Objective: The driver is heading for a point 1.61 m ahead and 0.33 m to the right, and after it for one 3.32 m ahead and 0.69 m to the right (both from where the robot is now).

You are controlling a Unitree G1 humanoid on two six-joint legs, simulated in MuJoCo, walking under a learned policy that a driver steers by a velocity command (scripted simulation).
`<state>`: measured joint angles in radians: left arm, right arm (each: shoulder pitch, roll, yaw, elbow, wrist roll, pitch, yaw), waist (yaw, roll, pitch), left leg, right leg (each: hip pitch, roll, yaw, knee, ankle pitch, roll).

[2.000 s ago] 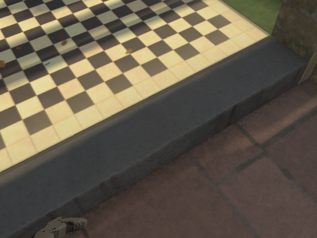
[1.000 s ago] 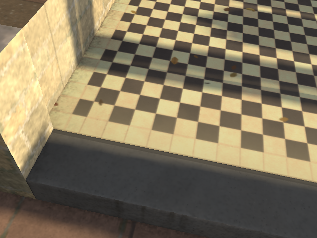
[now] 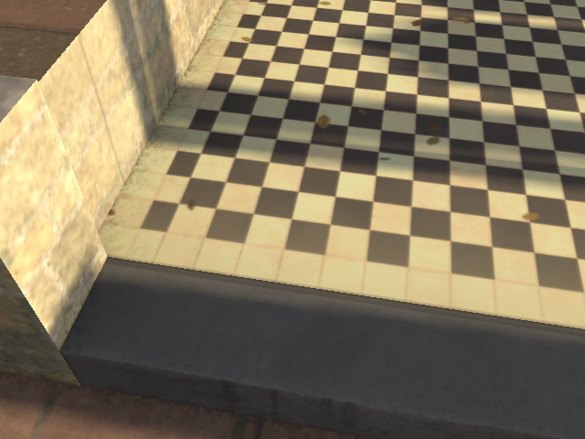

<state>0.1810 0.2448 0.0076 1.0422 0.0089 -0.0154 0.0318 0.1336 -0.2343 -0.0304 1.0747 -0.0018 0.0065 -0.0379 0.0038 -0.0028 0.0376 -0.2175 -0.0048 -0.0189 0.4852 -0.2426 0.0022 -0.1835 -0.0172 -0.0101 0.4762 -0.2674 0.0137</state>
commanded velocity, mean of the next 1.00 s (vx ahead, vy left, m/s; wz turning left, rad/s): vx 0.36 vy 0.00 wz -0.07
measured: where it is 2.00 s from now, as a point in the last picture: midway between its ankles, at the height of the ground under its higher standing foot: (406, 237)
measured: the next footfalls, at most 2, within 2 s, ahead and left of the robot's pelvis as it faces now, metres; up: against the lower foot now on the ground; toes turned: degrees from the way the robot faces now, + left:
right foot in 1.06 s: +0.38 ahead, -0.08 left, +0.00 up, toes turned -14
left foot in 1.46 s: +0.75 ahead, -0.07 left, +0.17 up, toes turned -22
